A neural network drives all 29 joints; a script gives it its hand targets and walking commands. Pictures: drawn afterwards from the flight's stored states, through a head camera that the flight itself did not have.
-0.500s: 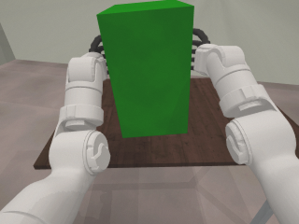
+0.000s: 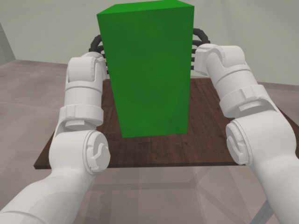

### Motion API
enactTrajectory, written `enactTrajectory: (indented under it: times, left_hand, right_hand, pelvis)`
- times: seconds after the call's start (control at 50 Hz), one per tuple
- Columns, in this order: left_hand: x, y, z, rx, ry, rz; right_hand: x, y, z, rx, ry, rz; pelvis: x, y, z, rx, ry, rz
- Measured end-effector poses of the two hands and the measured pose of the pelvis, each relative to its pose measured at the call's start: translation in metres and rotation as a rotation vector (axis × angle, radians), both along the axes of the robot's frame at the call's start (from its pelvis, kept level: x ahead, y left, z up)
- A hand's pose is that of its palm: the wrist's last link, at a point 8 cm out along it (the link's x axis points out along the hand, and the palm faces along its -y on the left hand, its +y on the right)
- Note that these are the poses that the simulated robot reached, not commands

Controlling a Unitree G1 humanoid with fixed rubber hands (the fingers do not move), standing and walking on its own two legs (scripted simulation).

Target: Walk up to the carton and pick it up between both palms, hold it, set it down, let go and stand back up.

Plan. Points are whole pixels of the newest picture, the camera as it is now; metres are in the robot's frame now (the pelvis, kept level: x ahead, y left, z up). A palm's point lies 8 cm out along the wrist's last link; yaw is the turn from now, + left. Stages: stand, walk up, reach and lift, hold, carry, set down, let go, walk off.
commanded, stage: hold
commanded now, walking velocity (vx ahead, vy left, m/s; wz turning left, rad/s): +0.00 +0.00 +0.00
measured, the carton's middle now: (149, 65) +0.40 -0.01 +0.30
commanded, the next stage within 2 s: none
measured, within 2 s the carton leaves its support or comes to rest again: neither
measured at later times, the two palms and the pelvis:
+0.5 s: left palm (97, 63) +0.38 +0.12 +0.32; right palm (201, 57) +0.37 -0.13 +0.33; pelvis +0.00 +0.00 +0.00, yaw +0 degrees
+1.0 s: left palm (97, 64) +0.38 +0.12 +0.32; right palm (201, 57) +0.37 -0.13 +0.33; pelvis +0.00 +0.00 +0.00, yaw +0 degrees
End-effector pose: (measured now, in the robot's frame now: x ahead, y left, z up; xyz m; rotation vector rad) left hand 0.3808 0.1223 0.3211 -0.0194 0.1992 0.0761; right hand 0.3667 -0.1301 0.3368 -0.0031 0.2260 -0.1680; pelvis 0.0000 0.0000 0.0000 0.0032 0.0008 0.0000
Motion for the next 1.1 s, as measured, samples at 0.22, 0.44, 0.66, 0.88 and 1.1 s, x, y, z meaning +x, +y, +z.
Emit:
enactTrajectory:
  times: [0.22,0.44,0.66,0.88,1.1]
  left_hand:
    - [-0.0001,0.0001,-0.001,-0.001,0.006,0.001]
    - [0.0012,0.0002,-0.0028,0.0,0.011,0.004]
    - [0.0012,0.0,-0.0035,-0.001,0.013,0.002]
    - [0.0022,0.0002,-0.0037,-0.001,0.012,0.003]
    - [0.0024,0.0001,-0.0031,-0.001,0.009,0.002]
  right_hand:
    - [0.0003,0.0001,-0.0006,0.015,0.005,-0.002]
    - [0.0021,0.0001,-0.0031,0.025,0.01,-0.002]
    - [0.0018,0.0,-0.003,0.023,0.012,-0.003]
    - [0.0029,0.0002,-0.0032,0.023,0.011,-0.003]
    - [0.003,0.0001,-0.002,0.019,0.009,-0.003]
  pelvis:
    - [0.0001,-0.0001,0.0,0.0,0.0,0.0]
    - [0.0002,-0.0001,0.0,0.0,0.0,0.0]
    - [0.0,0.0,0.0,0.0,0.0,0.0]
    - [0.0005,-0.0001,0.0,0.0,0.001,0.0]
    - [0.0008,-0.0001,0.0,0.0,0.001,0.0]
